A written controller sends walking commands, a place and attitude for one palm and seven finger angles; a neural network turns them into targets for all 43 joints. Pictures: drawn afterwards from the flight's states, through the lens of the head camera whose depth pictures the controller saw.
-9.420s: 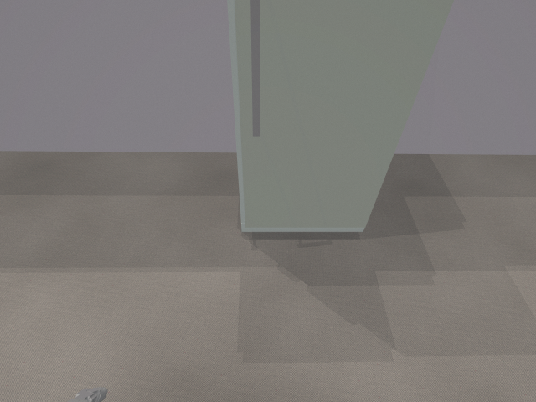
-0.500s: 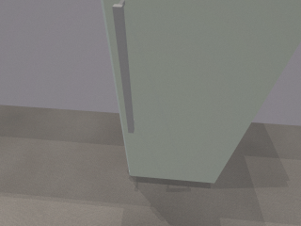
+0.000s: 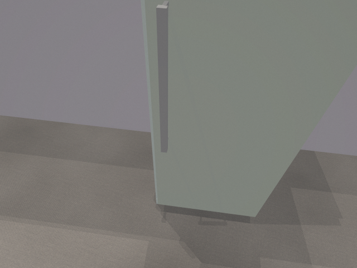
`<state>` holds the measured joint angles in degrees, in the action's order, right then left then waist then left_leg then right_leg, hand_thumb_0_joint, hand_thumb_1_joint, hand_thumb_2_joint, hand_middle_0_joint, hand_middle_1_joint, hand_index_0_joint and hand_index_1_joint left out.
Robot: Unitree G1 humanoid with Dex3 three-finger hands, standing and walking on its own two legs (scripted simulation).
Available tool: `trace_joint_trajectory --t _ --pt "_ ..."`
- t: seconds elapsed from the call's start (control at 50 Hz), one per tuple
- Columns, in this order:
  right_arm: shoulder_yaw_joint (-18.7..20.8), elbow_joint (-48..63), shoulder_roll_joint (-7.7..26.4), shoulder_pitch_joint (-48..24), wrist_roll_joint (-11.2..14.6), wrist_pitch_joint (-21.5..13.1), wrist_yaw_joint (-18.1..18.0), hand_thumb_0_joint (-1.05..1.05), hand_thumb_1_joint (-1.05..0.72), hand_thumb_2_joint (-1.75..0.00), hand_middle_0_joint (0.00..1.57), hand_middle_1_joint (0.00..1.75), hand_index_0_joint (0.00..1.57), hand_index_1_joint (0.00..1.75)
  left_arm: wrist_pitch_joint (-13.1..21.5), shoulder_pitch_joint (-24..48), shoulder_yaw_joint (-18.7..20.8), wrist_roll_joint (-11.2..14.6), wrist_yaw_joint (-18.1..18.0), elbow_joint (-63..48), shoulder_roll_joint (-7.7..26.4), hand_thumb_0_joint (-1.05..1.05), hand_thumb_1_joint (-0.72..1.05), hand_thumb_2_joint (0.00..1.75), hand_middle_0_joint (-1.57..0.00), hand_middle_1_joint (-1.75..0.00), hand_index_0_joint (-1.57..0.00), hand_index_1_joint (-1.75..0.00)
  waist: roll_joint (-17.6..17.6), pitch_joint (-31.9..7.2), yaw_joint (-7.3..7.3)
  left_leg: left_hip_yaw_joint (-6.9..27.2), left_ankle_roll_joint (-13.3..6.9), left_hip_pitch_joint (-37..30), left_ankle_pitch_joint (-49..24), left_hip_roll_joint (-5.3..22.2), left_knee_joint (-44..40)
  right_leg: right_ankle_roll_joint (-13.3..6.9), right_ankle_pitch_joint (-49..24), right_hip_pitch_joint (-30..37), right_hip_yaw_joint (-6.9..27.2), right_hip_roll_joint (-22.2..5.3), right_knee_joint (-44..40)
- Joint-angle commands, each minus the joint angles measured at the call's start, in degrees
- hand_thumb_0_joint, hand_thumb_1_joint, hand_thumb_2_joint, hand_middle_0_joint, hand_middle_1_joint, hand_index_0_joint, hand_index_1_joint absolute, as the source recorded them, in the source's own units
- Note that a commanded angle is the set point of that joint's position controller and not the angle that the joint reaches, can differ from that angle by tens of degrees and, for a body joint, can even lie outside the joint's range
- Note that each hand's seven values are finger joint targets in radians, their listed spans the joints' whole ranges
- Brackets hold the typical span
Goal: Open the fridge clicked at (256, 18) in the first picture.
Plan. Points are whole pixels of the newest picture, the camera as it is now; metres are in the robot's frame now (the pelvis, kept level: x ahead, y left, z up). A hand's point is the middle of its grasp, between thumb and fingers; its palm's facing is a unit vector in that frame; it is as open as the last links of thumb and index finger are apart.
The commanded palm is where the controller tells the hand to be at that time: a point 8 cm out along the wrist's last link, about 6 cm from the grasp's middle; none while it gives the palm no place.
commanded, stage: come to a stop and stand still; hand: left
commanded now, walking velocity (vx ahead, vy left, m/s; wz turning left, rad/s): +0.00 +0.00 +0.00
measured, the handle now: (164, 92) +0.57 +0.08 +0.11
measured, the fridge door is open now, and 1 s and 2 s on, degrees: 0 0 0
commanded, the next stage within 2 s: look again from close up in 0.16 s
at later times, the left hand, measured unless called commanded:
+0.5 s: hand out of the picture -0.02 +0.19 -0.17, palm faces +0.00 -0.97 -0.23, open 7.4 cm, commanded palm none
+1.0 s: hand out of the picture -0.03 +0.15 -0.18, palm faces +0.03 -0.99 -0.16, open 7.4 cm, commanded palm none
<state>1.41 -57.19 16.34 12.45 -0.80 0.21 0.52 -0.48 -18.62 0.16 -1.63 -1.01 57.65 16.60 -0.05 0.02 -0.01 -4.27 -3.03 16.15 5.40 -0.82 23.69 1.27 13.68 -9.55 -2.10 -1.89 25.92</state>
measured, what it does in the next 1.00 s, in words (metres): stands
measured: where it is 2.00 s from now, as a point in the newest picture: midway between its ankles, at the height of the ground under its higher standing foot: outside the picture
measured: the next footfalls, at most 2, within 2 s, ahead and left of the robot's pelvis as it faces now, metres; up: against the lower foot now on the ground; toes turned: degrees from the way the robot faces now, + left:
none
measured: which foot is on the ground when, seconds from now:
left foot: down 0.00-1.00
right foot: down 0.00-1.00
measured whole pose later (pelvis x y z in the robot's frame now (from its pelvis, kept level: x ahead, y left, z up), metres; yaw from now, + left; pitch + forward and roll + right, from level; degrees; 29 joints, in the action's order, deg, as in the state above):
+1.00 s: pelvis +0.01 +0.00 +0.00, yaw +0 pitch -2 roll -1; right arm 0.7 -63.3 7.5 17.4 -0.2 0.8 -0.4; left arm 0.2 -23.0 -0.4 -1.2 -2.6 61.8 7.7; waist -0.5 0.9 0.5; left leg -3.6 -2.7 16.6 5.7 -0.6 23.6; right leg 1.2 13.7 -9.5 -2.3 -1.4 24.8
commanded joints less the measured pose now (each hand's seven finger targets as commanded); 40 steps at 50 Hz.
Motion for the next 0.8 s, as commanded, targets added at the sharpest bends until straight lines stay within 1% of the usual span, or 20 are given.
trace_joint_trajectory --t 0.0,0.1,0.14,0.18,0.24,0.28,0.32,0.36,0.38,0.42,0.44,0.46,0.48,0.54,0.62,0.64,0.66,0.7,0.74,0.78 --pt "2.02 2.44 9.15 -0.10 -0.02 -1.01 -0.77 0.00 -0.90 -0.90 0.20 0.30 0.20 0.30 1.51 -1.26 1.79 -0.11 -0.45 -2.31 8.25 0.00 0.90 0.90 -0.20 -0.30 -0.20 -0.30 0.63 2.67 0.61 10.14 1.23 -2.15 18.38 7.18 -7.91 -3.60 9.00 -7.00 5.89 -4.31 -8.08" --pt "1.61 0.65 8.05 0.86 0.19 -0.95 -0.82 0.00 -0.90 -0.90 0.20 0.30 0.20 0.30 1.71 -2.23 1.46 0.07 -0.63 -0.91 7.44 0.00 0.90 0.90 -0.20 -0.30 -0.20 -0.30 0.92 3.47 0.55 9.82 1.39 -1.83 16.86 6.89 -7.13 -3.56 9.24 -7.17 6.41 -4.70 -9.12" --pt "1.56 -0.09 7.72 1.41 0.19 -0.73 -0.86 0.00 -0.90 -0.90 0.20 0.30 0.20 0.30 1.54 -2.85 1.32 0.08 -0.68 -0.15 6.86 0.00 0.90 0.90 -0.20 -0.30 -0.20 -0.30 0.93 4.50 0.59 10.34 1.53 -1.29 18.67 6.93 -7.77 -3.43 10.98 -7.98 6.10 -4.36 -9.12" --pt "1.51 -0.63 7.28 2.05 0.25 -0.76 -0.93 0.00 -0.90 -0.90 0.20 0.30 0.20 0.30 1.53 -3.52 1.31 0.07 -0.80 0.27 6.37 0.00 0.90 0.90 -0.20 -0.30 -0.20 -0.30 1.43 4.32 0.47 10.60 1.47 -0.65 18.51 7.06 -8.19 -3.36 9.51 -6.91 5.70 -4.20 -8.52" --pt "1.46 -1.40 6.64 2.56 0.20 -0.60 -0.99 0.00 -0.90 -0.90 0.20 0.30 0.20 0.30 1.37 -4.77 1.23 0.02 -0.87 1.10 5.36 0.00 0.90 0.90 -0.20 -0.30 -0.20 -0.30 1.73 4.50 0.10 10.86 1.60 0.40 20.28 7.09 -9.07 -3.23 9.91 -6.31 5.19 -3.85 -7.99" --pt "1.28 -1.73 5.81 2.95 0.26 -0.70 -1.02 0.00 -0.90 -0.90 0.20 0.30 0.20 0.30 1.42 -5.29 1.16 0.06 -1.02 1.32 4.65 0.00 0.90 0.90 -0.20 -0.30 -0.20 -0.30 1.52 4.00 -0.08 10.87 1.47 0.20 18.58 7.15 -8.88 -3.19 7.70 -5.44 5.00 -3.94 -7.61" --pt "1.25 -2.08 5.38 3.48 0.26 -0.66 -1.08 0.00 -0.90 -0.90 0.20 0.30 0.20 0.30 1.40 -5.26 1.16 0.07 -1.09 1.50 4.00 0.00 0.90 0.90 -0.20 -0.30 -0.20 -0.30 1.34 4.24 0.13 10.95 1.63 0.07 18.51 7.14 -9.14 -3.16 7.62 -5.53 4.89 -3.80 -7.48" --pt "1.11 -2.54 4.70 3.85 0.25 -0.50 -1.08 0.00 -0.90 -0.90 0.20 0.30 0.20 0.30 1.26 -5.91 1.09 0.02 -1.24 1.68 3.36 0.00 0.90 0.90 -0.20 -0.30 -0.20 -0.30 1.53 4.58 -0.08 11.28 1.65 0.32 19.07 7.25 -9.47 -3.07 7.63 -5.49 4.55 -3.58 -7.26" --pt "1.14 -2.61 4.44 3.78 0.27 -0.44 -1.07 0.00 -0.90 -0.90 0.20 0.30 0.20 0.30 1.22 -5.93 1.08 0.00 -1.23 1.74 3.12 0.00 0.90 0.90 -0.20 -0.30 -0.20 -0.30 1.24 5.30 -0.12 10.95 1.70 1.09 19.78 7.23 -9.54 -2.92 8.05 -5.71 4.54 -3.61 -7.42" --pt "1.05 -2.79 3.73 4.23 0.22 -0.34 -1.08 0.00 -0.90 -0.90 0.20 0.30 0.20 0.30 1.21 -6.44 1.03 0.02 -1.29 1.95 2.49 0.00 0.90 0.90 -0.20 -0.30 -0.20 -0.30 1.14 4.94 -0.09 10.81 1.81 0.81 19.14 6.95 -9.47 -2.99 8.02 -5.65 4.71 -3.68 -7.51" --pt "1.07 -2.84 3.43 4.20 0.22 -0.28 -1.08 0.00 -0.90 -0.90 0.20 0.30 0.20 0.30 1.27 -6.41 1.03 0.01 -1.31 1.89 2.18 0.00 0.90 0.90 -0.20 -0.30 -0.20 -0.30 0.31 5.56 -0.06 10.37 1.87 0.77 18.65 6.80 -8.95 -2.97 8.31 -6.19 4.91 -3.77 -7.99" --pt "0.98 -2.97 2.77 4.94 0.28 -0.25 -1.04 0.00 -0.90 -0.90 0.20 0.30 0.20 0.30 1.32 -6.63 0.94 0.01 -1.41 1.87 2.06 0.00 0.90 0.90 -0.20 -0.30 -0.20 -0.30 -0.29 4.99 0.05 10.08 1.91 0.16 17.28 6.70 -8.28 -3.01 7.92 -6.03 4.99 -3.88 -8.16" --pt "0.96 -3.03 2.43 4.99 0.30 -0.21 -1.07 0.00 -0.90 -0.90 0.20 0.30 0.20 0.30 1.34 -6.51 0.95 0.06 -1.42 1.87 1.68 0.00 0.90 0.90 -0.20 -0.30 -0.20 -0.30 -0.55 5.32 0.16 9.81 1.96 0.02 16.87 6.52 -7.94 -3.03 8.41 -6.66 5.28 -4.04 -8.51" --pt "0.86 -3.42 1.57 5.51 0.25 -0.12 -1.07 0.00 -0.90 -0.90 0.20 0.30 0.20 0.30 1.35 -6.50 0.94 0.12 -1.49 1.85 1.00 0.00 0.90 0.90 -0.20 -0.30 -0.20 -0.30 -0.09 5.29 0.42 9.70 2.13 -0.75 16.58 6.34 -7.66 -2.96 9.13 -7.58 5.44 -3.98 -8.75" --pt "0.70 -3.65 0.42 6.14 0.24 -0.02 -1.12 0.00 -0.90 -0.90 0.20 0.30 0.20 0.30 1.23 -7.43 0.73 0.13 -1.58 1.93 -0.41 0.00 0.90 0.90 -0.20 -0.30 -0.20 -0.30 1.26 5.12 0.36 9.78 2.22 -0.19 17.23 6.55 -8.23 -2.72 8.00 -7.00 4.99 -3.49 -7.96" --pt "0.68 -3.74 0.17 6.09 0.23 0.01 -1.15 0.00 -0.90 -0.90 0.20 0.30 0.20 0.30 1.20 -7.57 0.75 0.10 -1.59 2.09 -0.70 0.00 0.90 0.90 -0.20 -0.30 -0.20 -0.30 1.36 5.95 0.24 10.00 2.19 0.52 17.95 6.54 -8.53 -2.68 8.00 -7.09 4.91 -3.36 -7.91" --pt "0.64 -3.62 -0.18 6.48 0.28 -0.03 -1.15 0.00 -0.90 -0.90 0.20 0.30 0.20 0.30 1.19 -8.23 0.70 0.07 -1.64 2.15 -0.89 0.00 0.90 0.90 -0.20 -0.30 -0.20 -0.30 1.45 5.23 0.13 10.07 2.10 0.04 17.09 6.71 -8.41 -2.67 6.56 -6.48 4.65 -3.28 -7.57" --pt "0.62 -3.83 -0.45 6.64 0.27 -0.04 -1.22 0.00 -0.90 -0.90 0.20 0.30 0.20 0.30 1.12 -8.58 0.69 0.07 -1.66 2.33 -1.62 0.00 0.90 0.90 -0.20 -0.30 -0.20 -0.30 2.29 5.45 0.09 10.15 2.17 0.77 18.19 6.85 -9.12 -2.50 5.90 -6.00 4.22 -3.13 -7.00" --pt "0.66 -3.79 -0.74 6.77 0.27 -0.01 -1.24 0.00 -0.90 -0.90 0.20 0.30 0.20 0.30 1.16 -9.34 0.75 0.04 -1.65 2.48 -2.00 0.00 0.90 0.90 -0.20 -0.30 -0.20 -0.30 1.60 4.95 -0.02 9.94 2.22 0.77 17.84 6.59 -8.92 -2.54 5.90 -5.62 4.22 -3.10 -7.09" --pt "0.61 -3.69 -1.30 7.09 0.38 -0.15 -1.28 0.00 -0.90 -0.90 0.20 0.30 0.20 0.30 1.34 -9.54 0.69 0.11 -1.77 2.44 -2.44 0.00 0.90 0.90 -0.20 -0.30 -0.20 -0.30 0.63 4.60 0.08 9.54 2.07 -0.18 15.01 6.52 -7.81 -2.65 4.06 -5.59 4.40 -3.41 -7.23"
